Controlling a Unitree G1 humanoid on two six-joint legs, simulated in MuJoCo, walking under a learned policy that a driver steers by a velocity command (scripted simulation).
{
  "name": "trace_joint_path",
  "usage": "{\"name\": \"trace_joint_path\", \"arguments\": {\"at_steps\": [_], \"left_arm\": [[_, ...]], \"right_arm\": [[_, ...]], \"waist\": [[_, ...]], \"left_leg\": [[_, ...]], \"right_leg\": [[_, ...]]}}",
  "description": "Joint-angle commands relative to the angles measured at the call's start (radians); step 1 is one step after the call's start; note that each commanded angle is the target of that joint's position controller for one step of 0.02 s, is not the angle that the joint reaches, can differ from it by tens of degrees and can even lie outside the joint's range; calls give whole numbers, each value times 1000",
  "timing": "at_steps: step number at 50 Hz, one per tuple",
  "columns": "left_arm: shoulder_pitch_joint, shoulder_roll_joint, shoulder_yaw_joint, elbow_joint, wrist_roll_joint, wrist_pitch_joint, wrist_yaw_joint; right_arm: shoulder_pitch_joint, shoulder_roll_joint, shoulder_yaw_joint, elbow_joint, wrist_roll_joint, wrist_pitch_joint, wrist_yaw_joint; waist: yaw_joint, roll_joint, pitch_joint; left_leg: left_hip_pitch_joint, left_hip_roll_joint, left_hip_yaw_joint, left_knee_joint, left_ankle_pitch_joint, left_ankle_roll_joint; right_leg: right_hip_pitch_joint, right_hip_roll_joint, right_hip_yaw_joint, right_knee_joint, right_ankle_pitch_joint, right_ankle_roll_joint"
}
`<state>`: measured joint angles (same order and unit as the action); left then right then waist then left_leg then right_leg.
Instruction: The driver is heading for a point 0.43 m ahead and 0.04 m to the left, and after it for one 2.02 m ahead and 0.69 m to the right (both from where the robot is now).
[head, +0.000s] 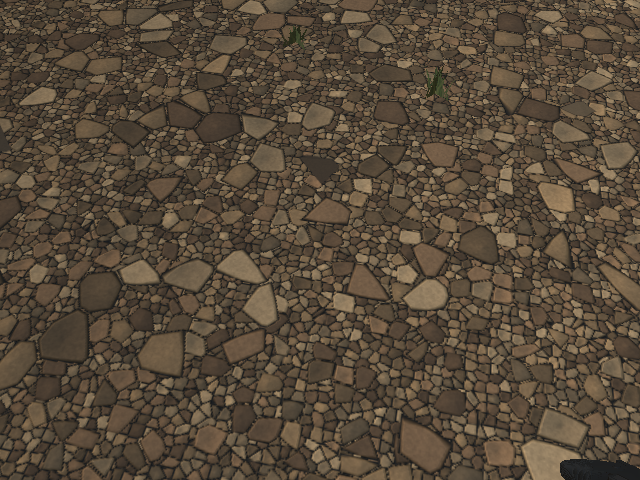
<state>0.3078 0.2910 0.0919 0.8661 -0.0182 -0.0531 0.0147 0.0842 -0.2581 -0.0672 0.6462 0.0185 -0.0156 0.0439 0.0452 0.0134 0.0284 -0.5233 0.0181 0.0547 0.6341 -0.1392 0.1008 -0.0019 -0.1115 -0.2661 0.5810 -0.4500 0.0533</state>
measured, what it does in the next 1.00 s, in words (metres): walks ahead: right foot, then left foot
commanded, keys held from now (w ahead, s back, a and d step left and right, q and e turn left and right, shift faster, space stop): w+q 0.22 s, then w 0.14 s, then e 0.64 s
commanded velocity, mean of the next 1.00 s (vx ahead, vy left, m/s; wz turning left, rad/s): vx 0.29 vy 0.00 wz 0.01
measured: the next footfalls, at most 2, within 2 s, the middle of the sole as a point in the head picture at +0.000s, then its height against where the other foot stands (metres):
right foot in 0.46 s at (377, 479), level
left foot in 0.96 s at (266, 479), level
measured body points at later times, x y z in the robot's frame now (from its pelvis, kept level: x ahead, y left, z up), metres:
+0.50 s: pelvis +0.28 +0.00 +0.01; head +0.31 +0.00 +0.46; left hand +0.45 +0.27 -0.07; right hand +0.38 -0.28 -0.11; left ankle +0.11 +0.09 -0.70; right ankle +0.42 -0.08 -0.72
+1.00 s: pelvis +0.37 +0.03 +0.02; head +0.40 +0.04 +0.47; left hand +0.53 +0.31 -0.09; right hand +0.52 -0.25 -0.06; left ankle +0.41 +0.15 -0.72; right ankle +0.41 -0.08 -0.70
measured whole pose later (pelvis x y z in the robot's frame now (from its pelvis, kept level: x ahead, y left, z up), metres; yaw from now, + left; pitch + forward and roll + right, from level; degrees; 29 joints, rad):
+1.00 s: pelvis +0.37 +0.03 +0.02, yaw -4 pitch +2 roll +0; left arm 0.18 0.31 0.09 0.70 -0.02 0.04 0.03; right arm 0.16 -0.26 -0.06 0.68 -0.03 -0.02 -0.03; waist 0.02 -0.04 0.01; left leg -0.33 -0.03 -0.07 0.51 -0.20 -0.01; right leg -0.43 0.14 0.20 0.68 -0.38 -0.02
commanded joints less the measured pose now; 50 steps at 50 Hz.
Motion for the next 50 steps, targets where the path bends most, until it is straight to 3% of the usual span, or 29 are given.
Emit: {"name": "trace_joint_path", "arguments": {"at_steps": [1,2,3,4,5,6,9,14,18,20,22,23,24,25,26,27,28,29,30,32,35,39,41,44,46,47,48,49,50], "left_arm": [[2,30,-21,-149,30,-53,-5],[-105,118,0,-163,-9,-81,-19],[-147,118,-3,-178,-23,-95,-23],[-148,106,-5,-167,0,-100,-14],[-155,113,4,-158,27,-91,-5],[-128,115,8,-164,26,-79,-8],[-137,84,3,-167,34,-53,-8],[-307,27,-26,-204,26,-54,-24],[-386,54,-22,-232,13,-67,-43],[-370,72,-16,-233,23,-74,-50],[-286,88,-6,-210,32,-82,-54],[-196,107,4,-182,42,-86,-53],[-73,152,11,-164,53,-89,-53],[-6,199,17,-147,60,-76,-53],[16,140,4,-131,20,-63,-60],[-59,116,-4,-157,1,-49,-58],[-119,101,-10,-174,4,-34,-53],[-147,106,-11,-181,8,-24,-48],[-150,119,-7,-181,14,-18,-42],[-167,127,0,-185,23,-5,-36],[-154,157,15,-187,17,14,-18],[-164,162,23,-201,1,47,6],[-160,158,24,-206,2,59,11],[-143,157,27,-211,4,73,13],[-163,152,25,-223,-5,84,16],[-154,134,20,-227,-10,88,18],[-114,85,6,-232,-3,89,16],[-106,82,8,-264,-9,80,15],[-93,166,31,-253,12,69,11]], "right_arm": [[336,-341,-104,-5,3,-15,-21],[338,-244,-77,-10,-3,-27,-13],[305,-196,-62,-4,-4,-37,-14],[236,-169,-53,-12,-2,-39,-16],[180,-124,-39,-22,-5,-40,-18],[158,-130,-37,-39,-17,-41,-23],[167,-148,-43,-33,-10,-49,-39],[238,-156,-45,9,-1,-45,-59],[304,-155,-44,53,3,-46,-56],[302,-156,-44,64,-6,-38,-62],[271,-155,-44,64,-11,-31,-66],[257,-144,-39,56,-12,-30,-67],[256,-112,-25,32,-31,-32,-71],[417,-58,-5,49,-32,-39,-68],[451,-107,-7,66,-34,-42,-60],[350,-159,-21,48,-21,-35,-58],[244,-161,-21,25,-21,-28,-63],[181,-159,-24,2,-29,-20,-70],[165,-149,-27,-12,-34,-11,-77],[204,-107,-21,-6,-28,2,-88],[188,-93,-18,-3,-30,11,-102],[112,-92,-19,-16,-27,21,-101],[77,-90,-18,-27,-25,15,-97],[61,-98,-21,-34,-16,-9,-85],[106,-100,-27,-20,-10,-25,-74],[130,-120,-35,-11,-13,-30,-72],[145,-181,-49,-19,-32,-27,-77],[118,-250,-63,-22,-69,-13,-76],[103,-202,-55,-36,-75,-15,-76]], "waist": [[-112,266,-373],[-172,131,-341],[-154,108,-229],[-105,17,-160],[-72,-3,-111],[-39,53,-110],[-25,20,-88],[-93,70,-49],[-132,81,-15],[-121,94,-7],[-76,105,-51],[-33,91,-113],[7,10,-246],[-34,-247,-391],[-28,-261,-447],[-15,-161,-324],[-11,-69,-238],[-18,-29,-160],[-38,-43,-140],[-73,-103,-140],[-71,-121,-176],[-51,-131,-163],[-38,-150,-138],[-26,-172,-130],[-61,-174,-130],[-72,-157,-133],[-50,-17,-169],[-11,265,-112],[-27,238,-121]], "left_leg": [[886,322,-873,-306,-172,350],[879,307,-810,-356,-198,295],[766,274,-659,-343,-139,252],[618,228,-546,-339,-39,212],[504,183,-456,-359,62,176],[428,182,-446,-377,137,194],[330,141,-360,-404,246,195],[293,82,-268,-400,164,128],[370,137,-326,-366,86,118],[457,161,-334,-298,230,94],[502,140,-300,-180,473,52],[491,89,-259,-63,590,20],[377,28,-215,158,417,-26],[62,-102,-150,541,-207,-118],[-32,-104,-201,650,-496,-142],[-89,-52,-209,701,-451,-152],[-109,-25,-177,672,-400,-156],[-113,-10,-160,624,-365,-159],[-72,7,-159,571,-331,-156],[-3,0,-145,453,-321,-159],[32,-21,-135,329,-277,-177],[65,-36,-156,210,-164,-183],[81,-44,-162,143,-158,-181],[123,-60,-164,19,-178,-167],[223,-63,-146,-169,-90,-144],[314,-21,-156,-266,-9,-125],[434,167,-299,-295,56,-53],[422,343,-528,-338,253,103],[380,413,-578,-334,319,181]], "right_leg": [[-725,159,240,800,-147,-12],[-839,101,361,844,-87,-34],[-865,61,345,792,0,-59],[-806,18,345,699,74,-64],[-735,-8,341,619,127,-65],[-675,-15,350,594,152,-54],[-637,3,326,463,211,-11],[-570,63,303,79,520,8],[-554,76,314,-32,548,-23],[-564,85,304,-79,497,-60],[-459,117,266,-126,484,-104],[-318,129,250,-151,589,-133],[-69,3,391,-91,914,-193],[282,-235,721,-64,1142,-395],[308,-269,896,-143,1038,-435],[208,-223,810,-158,884,-387],[90,-173,725,-179,810,-346],[-31,-148,682,-203,807,-332],[-107,-117,658,-224,800,-317],[-189,-66,609,-248,769,-298],[-226,-54,604,-253,729,-306],[-293,-18,649,-282,356,-272],[-308,-7,684,-285,248,-264],[-267,-10,745,-244,293,-258],[-263,15,762,-192,360,-231],[-299,51,743,-148,328,-195],[-397,121,651,13,94,-140],[-593,276,434,199,-144,-81],[-610,204,422,442,-181,-34]]}}
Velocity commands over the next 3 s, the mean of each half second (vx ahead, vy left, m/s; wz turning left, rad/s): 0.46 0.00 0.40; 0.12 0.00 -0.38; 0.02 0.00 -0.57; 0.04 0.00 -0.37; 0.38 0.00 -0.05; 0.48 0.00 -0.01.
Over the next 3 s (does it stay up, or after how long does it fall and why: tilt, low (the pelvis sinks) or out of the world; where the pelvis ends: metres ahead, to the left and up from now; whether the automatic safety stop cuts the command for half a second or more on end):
stays up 0.76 -0.23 0.03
